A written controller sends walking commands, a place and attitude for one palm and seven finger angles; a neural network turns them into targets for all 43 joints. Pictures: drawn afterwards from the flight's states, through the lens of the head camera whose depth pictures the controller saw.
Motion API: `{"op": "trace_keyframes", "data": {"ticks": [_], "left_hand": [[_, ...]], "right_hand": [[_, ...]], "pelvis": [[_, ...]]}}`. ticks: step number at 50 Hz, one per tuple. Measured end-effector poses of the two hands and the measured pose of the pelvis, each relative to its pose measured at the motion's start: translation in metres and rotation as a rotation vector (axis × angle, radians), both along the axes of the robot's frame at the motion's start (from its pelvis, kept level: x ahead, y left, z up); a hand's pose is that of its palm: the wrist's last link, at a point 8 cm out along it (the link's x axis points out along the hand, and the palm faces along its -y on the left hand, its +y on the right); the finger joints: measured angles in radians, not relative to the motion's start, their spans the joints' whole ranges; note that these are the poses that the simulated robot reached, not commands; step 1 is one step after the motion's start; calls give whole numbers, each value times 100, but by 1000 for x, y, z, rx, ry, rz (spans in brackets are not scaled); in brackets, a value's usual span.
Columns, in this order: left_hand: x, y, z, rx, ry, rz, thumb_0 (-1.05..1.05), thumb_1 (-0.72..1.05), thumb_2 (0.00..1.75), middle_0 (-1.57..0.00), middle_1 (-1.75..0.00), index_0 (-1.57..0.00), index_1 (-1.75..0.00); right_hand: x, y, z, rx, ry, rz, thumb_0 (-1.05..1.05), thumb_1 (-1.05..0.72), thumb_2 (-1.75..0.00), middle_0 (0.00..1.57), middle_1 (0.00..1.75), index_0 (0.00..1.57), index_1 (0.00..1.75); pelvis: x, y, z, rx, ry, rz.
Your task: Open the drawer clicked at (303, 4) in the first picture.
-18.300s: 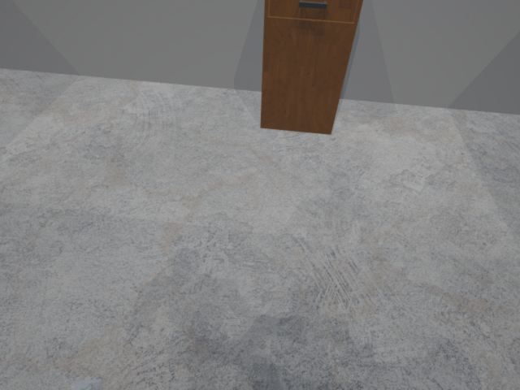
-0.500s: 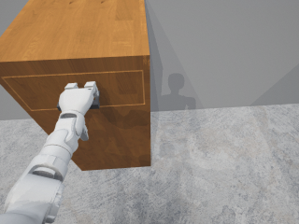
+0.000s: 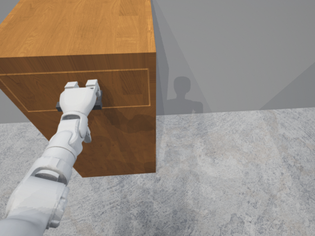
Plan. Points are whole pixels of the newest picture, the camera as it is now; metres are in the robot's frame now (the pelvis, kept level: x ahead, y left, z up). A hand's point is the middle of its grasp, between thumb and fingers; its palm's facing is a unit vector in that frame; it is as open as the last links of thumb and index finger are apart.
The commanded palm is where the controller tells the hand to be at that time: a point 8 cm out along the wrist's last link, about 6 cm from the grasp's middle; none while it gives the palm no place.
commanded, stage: lower the fingers behind the handle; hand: left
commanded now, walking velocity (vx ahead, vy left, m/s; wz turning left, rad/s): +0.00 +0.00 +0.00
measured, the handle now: (81, 100) +0.51 +0.23 +0.03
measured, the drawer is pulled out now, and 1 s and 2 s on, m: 0.00 0.00 0.00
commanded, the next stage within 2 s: lift the fingers back up to retry in 0.44 s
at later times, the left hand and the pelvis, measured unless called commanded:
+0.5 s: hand (85, 113) +0.45 +0.20 +0.03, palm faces +0.01 -0.03 -1.00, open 14.0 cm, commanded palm +0.42 +0.21 +0.06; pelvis -0.01 +0.01 -0.01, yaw -1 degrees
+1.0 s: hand (78, 106) +0.45 +0.21 +0.06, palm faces +0.02 -0.05 -1.00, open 13.8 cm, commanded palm +0.42 +0.21 +0.13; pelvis +0.00 +0.03 +0.01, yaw -1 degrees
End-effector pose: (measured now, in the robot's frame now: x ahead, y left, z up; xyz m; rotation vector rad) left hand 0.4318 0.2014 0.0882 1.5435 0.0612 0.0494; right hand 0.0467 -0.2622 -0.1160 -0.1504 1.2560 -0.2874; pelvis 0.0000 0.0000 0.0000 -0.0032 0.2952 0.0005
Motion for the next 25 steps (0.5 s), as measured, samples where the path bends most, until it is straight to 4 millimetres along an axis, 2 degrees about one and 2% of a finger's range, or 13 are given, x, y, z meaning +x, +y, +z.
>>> {"op": "trace_keyframes", "data": {"ticks": [25], "left_hand": [[-3,2,-4,-5,-19,-16,0,-49,30,-32,-120,-24,-131]], "right_hand": [[-28,15,-3,-6,24,-24,1,-91,-90,20,30,20,30]], "pelvis": [[-13,13,-5,-14,6,-6]]}}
